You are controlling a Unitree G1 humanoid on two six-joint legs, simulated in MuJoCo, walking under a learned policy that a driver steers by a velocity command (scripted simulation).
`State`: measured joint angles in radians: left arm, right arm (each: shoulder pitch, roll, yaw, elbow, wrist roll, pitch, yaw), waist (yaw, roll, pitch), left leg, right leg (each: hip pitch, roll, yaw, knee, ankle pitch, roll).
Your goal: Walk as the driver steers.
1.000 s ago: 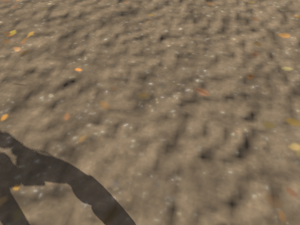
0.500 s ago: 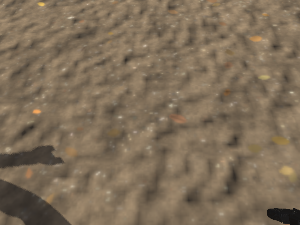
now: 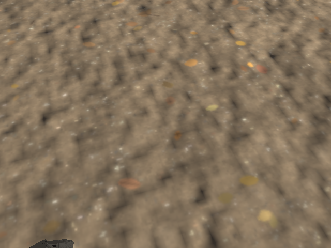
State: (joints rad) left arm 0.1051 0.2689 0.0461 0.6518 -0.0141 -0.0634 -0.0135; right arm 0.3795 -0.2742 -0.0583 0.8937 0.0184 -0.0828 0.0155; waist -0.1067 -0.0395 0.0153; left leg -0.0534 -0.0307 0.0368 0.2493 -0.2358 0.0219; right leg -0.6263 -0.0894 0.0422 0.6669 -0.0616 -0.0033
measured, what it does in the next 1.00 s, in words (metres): walks ahead, turning left: right foot, then left foot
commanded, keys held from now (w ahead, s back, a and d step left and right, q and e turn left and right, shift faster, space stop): w+q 1.00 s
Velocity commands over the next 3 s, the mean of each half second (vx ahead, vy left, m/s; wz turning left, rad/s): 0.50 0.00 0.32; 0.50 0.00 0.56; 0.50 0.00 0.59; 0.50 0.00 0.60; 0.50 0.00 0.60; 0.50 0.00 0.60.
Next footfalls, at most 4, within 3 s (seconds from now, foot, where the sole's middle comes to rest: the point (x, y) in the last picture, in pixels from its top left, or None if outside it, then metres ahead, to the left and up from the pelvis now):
0.12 right None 0.24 -0.15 -0.78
0.64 left None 0.47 0.15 -0.78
1.14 right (128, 174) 0.82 0.10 -0.78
1.66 left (40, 181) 0.82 0.49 -0.78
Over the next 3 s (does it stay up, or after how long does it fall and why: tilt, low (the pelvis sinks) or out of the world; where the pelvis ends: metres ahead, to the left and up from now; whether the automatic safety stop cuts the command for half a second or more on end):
stays up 0.99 1.00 0.00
